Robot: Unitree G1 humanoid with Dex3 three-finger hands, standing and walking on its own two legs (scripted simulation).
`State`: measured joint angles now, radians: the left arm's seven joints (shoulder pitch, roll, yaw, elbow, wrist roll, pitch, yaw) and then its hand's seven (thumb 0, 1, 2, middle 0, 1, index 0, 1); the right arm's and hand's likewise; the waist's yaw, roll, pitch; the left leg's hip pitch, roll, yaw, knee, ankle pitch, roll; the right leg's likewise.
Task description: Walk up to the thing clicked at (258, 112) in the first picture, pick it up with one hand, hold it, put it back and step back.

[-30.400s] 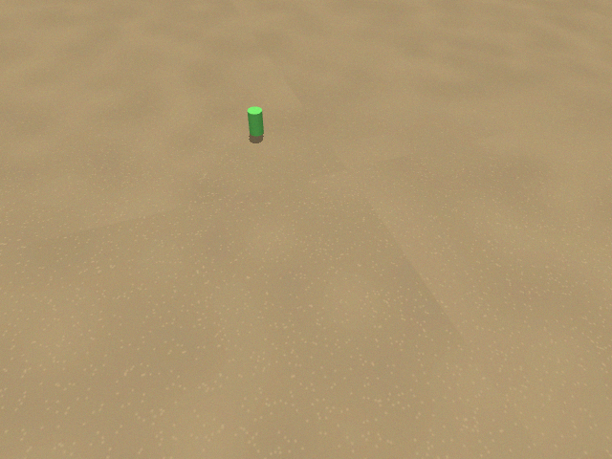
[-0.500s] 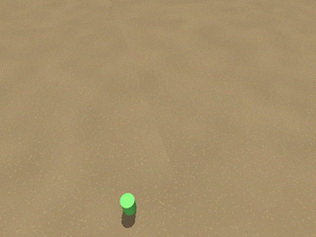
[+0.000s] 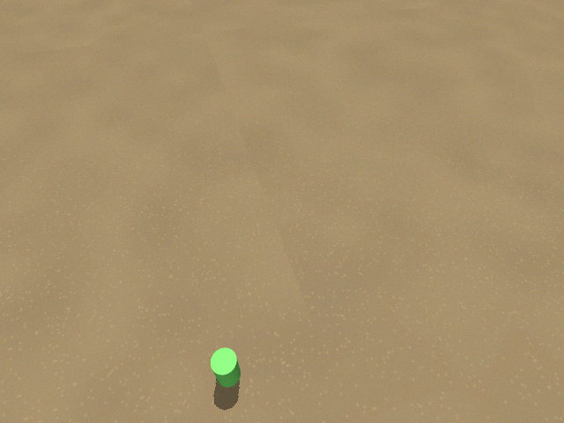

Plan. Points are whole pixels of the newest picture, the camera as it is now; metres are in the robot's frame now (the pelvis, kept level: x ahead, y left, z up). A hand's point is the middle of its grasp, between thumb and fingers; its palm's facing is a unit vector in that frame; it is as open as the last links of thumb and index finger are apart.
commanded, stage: stand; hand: left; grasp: from the side
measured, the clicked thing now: (226, 367) +0.40 +0.19 -0.71
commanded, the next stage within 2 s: step back in 0.42 s
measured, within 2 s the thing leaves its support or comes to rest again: neither
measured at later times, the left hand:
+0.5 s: hand out of the picture +0.08 +0.25 -0.16, palm faces +0.00 -0.94 -0.34, open 7.4 cm
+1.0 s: hand out of the picture +0.04 +0.31 -0.18, palm faces -0.11 -0.93 -0.35, open 7.4 cm
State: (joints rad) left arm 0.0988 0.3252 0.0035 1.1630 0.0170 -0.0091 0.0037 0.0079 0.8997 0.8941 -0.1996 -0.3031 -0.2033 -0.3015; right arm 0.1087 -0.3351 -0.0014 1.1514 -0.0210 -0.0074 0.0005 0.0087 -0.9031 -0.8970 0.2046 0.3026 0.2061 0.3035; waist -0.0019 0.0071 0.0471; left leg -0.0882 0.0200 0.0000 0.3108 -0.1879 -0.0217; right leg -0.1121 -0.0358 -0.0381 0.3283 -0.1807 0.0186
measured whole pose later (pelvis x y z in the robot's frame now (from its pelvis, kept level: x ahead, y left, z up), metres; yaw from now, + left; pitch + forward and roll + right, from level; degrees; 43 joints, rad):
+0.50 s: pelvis +0.00 +0.00 +0.00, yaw +0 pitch -1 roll +0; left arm 0.09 0.34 0.03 1.10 0.00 0.00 0.00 0.01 0.90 0.89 -0.20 -0.30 -0.20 -0.30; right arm 0.09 -0.35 -0.01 1.11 -0.01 0.01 0.01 0.01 -0.90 -0.90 0.21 0.30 0.21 0.30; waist -0.01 0.01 0.08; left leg -0.15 0.03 0.00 0.40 -0.23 -0.02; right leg -0.16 -0.02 -0.03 0.39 -0.20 0.01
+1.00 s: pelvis -0.09 +0.05 -0.02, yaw -3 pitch -1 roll -1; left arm 0.09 0.39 0.06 0.88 0.02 0.07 0.02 0.01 0.90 0.89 -0.20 -0.30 -0.20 -0.30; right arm 0.16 -0.35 -0.05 0.89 -0.03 0.02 -0.02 0.01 -0.90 -0.90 0.21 0.30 0.21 0.30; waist -0.03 -0.04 0.20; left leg -0.30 -0.01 0.03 0.60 -0.28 0.06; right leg -0.41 0.09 0.14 1.07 -0.52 0.02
